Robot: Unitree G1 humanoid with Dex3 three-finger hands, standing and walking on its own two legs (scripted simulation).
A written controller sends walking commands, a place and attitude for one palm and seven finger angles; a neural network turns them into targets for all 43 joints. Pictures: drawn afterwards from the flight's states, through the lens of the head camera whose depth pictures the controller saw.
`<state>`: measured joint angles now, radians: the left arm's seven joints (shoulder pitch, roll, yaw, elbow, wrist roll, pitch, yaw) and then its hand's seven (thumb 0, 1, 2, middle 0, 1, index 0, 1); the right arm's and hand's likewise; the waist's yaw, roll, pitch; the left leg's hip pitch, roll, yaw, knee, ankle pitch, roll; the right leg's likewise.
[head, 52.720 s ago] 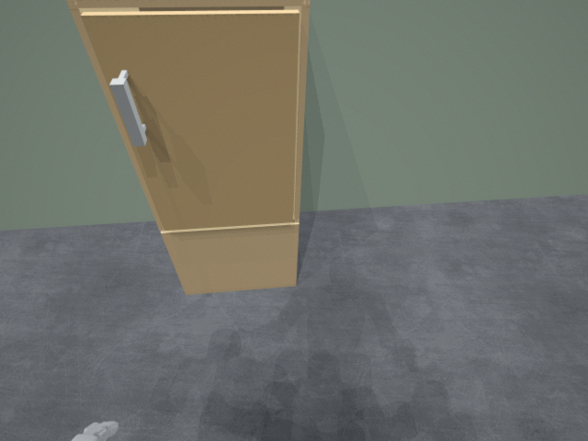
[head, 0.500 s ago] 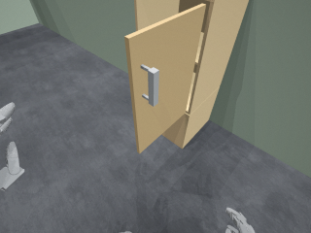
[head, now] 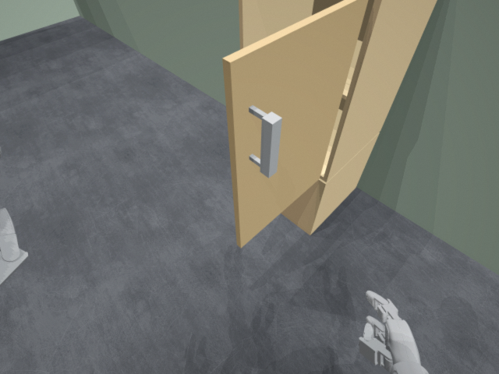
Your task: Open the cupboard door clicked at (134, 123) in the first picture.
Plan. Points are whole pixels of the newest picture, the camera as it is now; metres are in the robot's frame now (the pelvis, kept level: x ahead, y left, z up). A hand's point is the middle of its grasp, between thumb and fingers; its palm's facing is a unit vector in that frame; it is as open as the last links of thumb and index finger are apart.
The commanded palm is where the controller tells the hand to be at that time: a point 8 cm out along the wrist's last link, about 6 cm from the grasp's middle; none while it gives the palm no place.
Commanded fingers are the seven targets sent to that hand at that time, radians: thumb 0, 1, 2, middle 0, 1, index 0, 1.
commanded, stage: stop stepping back and stand still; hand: left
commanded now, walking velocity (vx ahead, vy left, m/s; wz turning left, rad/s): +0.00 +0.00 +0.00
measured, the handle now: (261, 141) +0.51 +0.01 +0.07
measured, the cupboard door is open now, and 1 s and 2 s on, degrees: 89 89 89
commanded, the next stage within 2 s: let the arm hang, fingers relaxed in 0.18 s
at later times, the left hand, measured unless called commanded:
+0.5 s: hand out of the picture +0.09 +0.24 -0.12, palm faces +0.01 -0.95 -0.32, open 7.4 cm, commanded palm none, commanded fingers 0.00 0.90 0.90 -0.20 -0.30 -0.20 -0.30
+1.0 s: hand out of the picture -0.12 +0.21 -0.17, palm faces +0.09 -0.97 -0.23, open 7.3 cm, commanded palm none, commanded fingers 0.00 0.90 0.90 -0.20 -0.30 -0.20 -0.30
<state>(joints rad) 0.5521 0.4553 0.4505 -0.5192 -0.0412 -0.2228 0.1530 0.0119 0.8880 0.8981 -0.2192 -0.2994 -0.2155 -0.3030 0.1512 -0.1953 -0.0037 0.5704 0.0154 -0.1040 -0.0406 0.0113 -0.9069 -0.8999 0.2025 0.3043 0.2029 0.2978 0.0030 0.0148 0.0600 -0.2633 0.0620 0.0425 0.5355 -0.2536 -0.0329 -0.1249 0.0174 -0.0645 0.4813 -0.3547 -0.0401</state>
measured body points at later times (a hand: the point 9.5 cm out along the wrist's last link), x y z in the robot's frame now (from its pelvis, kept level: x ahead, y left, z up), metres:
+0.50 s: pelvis -0.04 +0.03 -0.01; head -0.03 +0.01 +0.44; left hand +0.09 +0.29 -0.09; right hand +0.09 -0.23 -0.13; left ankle +0.01 +0.14 -0.74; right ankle -0.06 -0.09 -0.74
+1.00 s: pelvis -0.06 +0.04 +0.00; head -0.04 +0.02 +0.45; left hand -0.12 +0.26 -0.15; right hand -0.08 -0.17 -0.17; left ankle +0.01 +0.14 -0.74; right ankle -0.06 -0.09 -0.74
